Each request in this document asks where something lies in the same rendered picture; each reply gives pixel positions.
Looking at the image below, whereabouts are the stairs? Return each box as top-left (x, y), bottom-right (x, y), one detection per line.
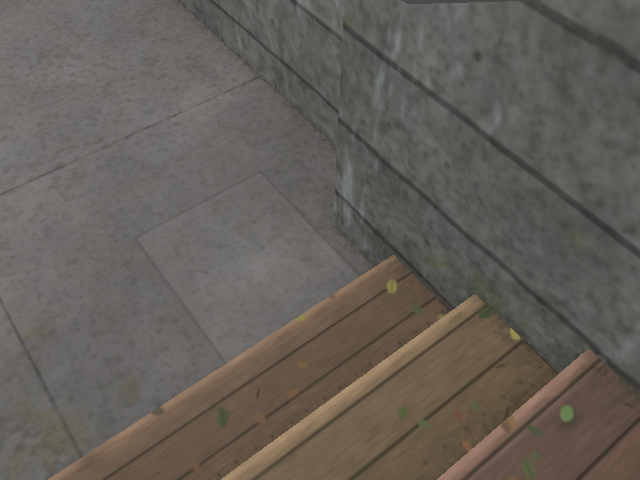
top-left (48, 255), bottom-right (640, 480)

